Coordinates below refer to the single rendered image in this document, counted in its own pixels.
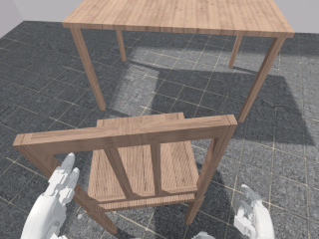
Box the table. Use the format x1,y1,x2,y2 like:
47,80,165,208
62,0,295,122

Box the robot right hand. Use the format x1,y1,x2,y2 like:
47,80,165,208
233,184,275,239

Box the robot right shin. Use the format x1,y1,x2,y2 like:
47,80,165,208
198,231,208,235

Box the robot left hand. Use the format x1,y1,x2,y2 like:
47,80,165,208
20,152,80,239

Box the chair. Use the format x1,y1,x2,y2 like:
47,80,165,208
12,112,238,235

